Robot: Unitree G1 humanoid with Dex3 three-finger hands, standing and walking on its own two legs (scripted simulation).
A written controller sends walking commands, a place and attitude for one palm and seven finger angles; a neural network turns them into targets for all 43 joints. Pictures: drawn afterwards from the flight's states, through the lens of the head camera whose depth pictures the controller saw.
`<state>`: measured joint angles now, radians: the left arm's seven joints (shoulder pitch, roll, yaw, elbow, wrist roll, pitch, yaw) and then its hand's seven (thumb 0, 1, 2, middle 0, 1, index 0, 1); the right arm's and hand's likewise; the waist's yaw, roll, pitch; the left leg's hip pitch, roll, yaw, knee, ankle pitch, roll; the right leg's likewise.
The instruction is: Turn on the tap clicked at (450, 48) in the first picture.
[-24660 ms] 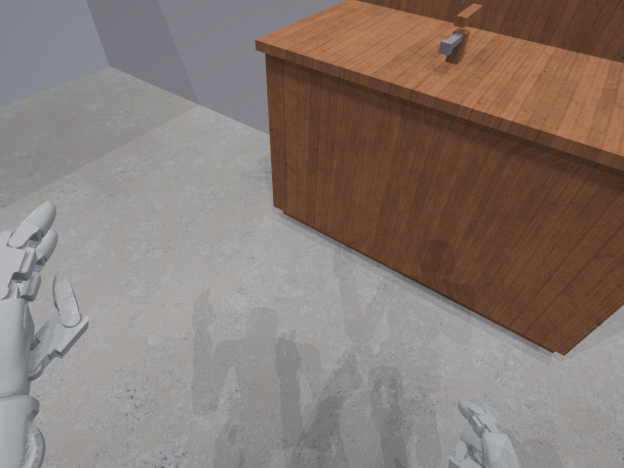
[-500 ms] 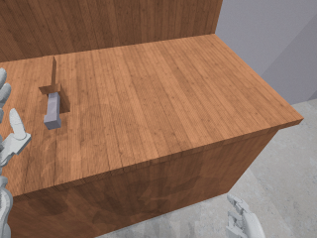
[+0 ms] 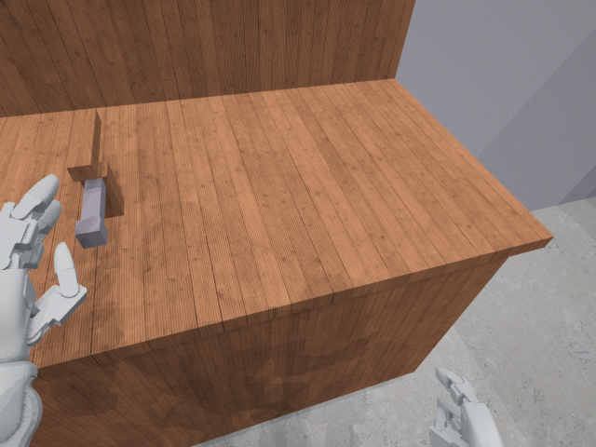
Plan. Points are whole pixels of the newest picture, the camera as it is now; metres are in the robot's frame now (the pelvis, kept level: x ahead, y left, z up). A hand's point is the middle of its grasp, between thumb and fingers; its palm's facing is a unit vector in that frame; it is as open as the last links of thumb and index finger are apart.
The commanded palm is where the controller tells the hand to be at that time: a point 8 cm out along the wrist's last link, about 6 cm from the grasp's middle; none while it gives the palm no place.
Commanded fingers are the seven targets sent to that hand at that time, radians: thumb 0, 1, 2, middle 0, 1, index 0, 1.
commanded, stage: look again from close up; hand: left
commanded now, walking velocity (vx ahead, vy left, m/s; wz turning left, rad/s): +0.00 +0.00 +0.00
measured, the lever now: (91, 232) +0.33 +0.30 +0.11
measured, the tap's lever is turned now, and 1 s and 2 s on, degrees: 0 0 0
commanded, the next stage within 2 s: shuffle to correct the standing spot in 0.34 s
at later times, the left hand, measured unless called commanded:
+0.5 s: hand (41, 290) +0.22 +0.28 +0.15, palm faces +0.42 -0.85 -0.32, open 7.4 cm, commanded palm +0.16 +0.31 +0.18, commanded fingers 0.00 0.90 0.90 -0.20 -0.30 -0.20 -0.30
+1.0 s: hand (105, 304) +0.21 +0.22 +0.15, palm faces +0.39 -0.84 -0.37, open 7.4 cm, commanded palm +0.16 +0.25 +0.18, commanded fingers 0.00 0.90 0.90 -0.20 -0.30 -0.20 -0.30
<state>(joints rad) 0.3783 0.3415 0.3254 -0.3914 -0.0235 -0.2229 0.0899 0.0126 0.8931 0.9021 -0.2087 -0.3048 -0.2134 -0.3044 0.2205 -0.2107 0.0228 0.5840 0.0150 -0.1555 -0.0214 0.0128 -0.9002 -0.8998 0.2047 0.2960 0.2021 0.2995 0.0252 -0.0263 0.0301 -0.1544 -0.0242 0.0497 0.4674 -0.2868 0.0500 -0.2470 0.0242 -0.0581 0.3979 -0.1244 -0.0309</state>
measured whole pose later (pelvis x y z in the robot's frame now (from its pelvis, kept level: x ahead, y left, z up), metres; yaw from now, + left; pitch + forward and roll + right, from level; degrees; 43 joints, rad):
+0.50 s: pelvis +0.01 +0.03 +0.00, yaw +1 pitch -2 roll -1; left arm 0.38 0.35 0.34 -0.46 -0.04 -0.18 0.10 0.02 0.89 0.90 -0.21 -0.30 -0.21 -0.30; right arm 0.19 -0.18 0.03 0.56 0.02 -0.11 -0.01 0.01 -0.90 -0.90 0.21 0.30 0.20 0.30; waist 0.05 -0.05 0.08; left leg -0.13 -0.07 0.04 0.46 -0.29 0.08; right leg -0.23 -0.02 -0.06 0.42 -0.15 0.01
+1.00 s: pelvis +0.00 -0.03 +0.00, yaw +2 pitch -1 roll -1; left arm 0.47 0.36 0.36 -0.50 -0.07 -0.17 0.11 0.01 0.89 0.90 -0.21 -0.30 -0.21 -0.30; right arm 0.20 -0.21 0.00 0.56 0.02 -0.09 -0.02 0.01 -0.90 -0.90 0.21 0.30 0.20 0.30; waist 0.02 -0.02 0.07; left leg -0.19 0.02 0.00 0.52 -0.31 0.01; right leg -0.26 0.07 -0.10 0.40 -0.14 -0.08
